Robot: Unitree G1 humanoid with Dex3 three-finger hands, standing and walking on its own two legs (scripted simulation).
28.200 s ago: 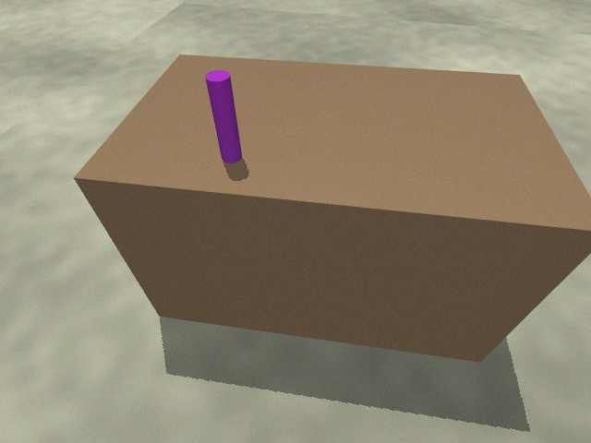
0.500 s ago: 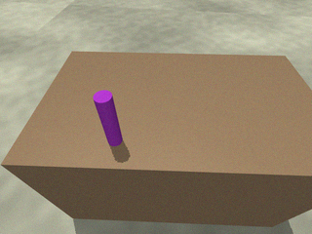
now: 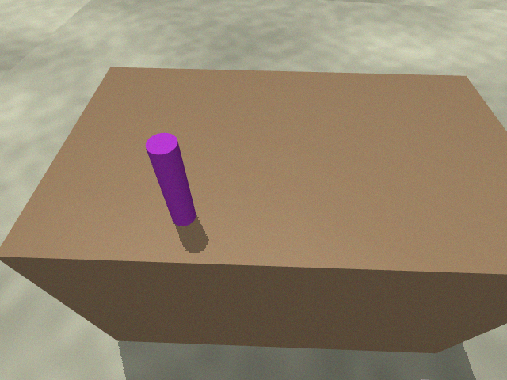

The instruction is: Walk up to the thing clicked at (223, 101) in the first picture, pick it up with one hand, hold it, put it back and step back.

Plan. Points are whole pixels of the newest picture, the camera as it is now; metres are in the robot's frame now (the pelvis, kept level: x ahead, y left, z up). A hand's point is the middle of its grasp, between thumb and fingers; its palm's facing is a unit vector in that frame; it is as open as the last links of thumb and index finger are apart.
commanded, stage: step back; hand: left
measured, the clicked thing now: (174, 185) +0.45 +0.16 +0.03
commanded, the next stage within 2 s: none
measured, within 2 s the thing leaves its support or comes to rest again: neither
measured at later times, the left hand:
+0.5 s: hand out of the picture +0.00 +0.25 -0.16, palm faces +0.05 -0.91 -0.42, open 7.4 cm
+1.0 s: hand out of the picture -0.15 +0.26 -0.17, palm faces -0.02 -0.91 -0.41, open 7.4 cm
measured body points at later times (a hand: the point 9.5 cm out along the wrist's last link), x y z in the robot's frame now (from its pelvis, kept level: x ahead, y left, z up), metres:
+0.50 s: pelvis -0.09 -0.02 -0.02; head -0.01 -0.03 +0.42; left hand +0.00 +0.30 -0.13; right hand +0.03 -0.33 -0.16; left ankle -0.13 +0.12 -0.72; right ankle -0.04 -0.14 -0.74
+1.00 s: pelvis -0.22 -0.01 -0.03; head -0.16 -0.02 +0.42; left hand -0.15 +0.31 -0.14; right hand -0.08 -0.32 -0.14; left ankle -0.15 +0.11 -0.73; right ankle -0.23 -0.13 -0.75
